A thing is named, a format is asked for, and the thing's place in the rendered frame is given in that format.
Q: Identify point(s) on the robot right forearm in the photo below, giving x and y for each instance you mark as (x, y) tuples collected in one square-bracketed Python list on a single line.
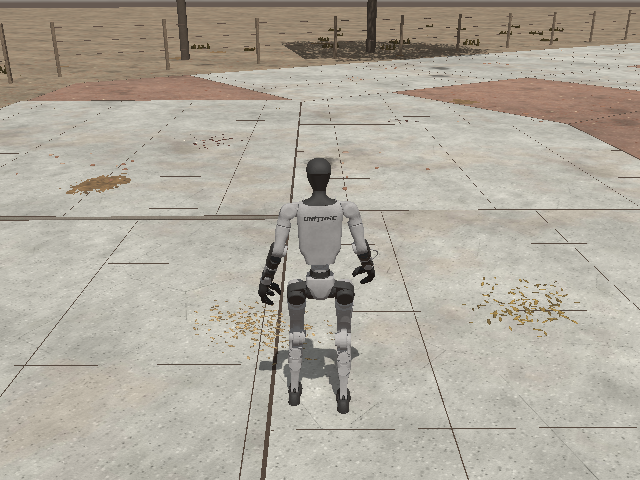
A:
[(366, 259)]

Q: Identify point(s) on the robot left forearm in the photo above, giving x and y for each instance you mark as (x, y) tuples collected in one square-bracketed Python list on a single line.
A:
[(270, 267)]

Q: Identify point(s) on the left robot hand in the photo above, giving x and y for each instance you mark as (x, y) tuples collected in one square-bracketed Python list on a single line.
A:
[(263, 290)]

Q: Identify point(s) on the robot right foot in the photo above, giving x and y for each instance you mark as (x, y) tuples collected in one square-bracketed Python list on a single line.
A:
[(343, 405)]

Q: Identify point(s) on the robot right shin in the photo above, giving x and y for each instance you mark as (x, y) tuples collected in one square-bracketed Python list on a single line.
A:
[(344, 366)]

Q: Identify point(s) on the right robot upper arm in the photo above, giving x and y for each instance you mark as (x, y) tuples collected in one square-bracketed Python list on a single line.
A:
[(351, 211)]

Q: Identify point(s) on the left robot upper arm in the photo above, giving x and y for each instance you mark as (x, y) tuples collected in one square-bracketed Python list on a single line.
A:
[(287, 212)]

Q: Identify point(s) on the right robot hand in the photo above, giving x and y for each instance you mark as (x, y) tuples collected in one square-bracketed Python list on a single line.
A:
[(360, 270)]

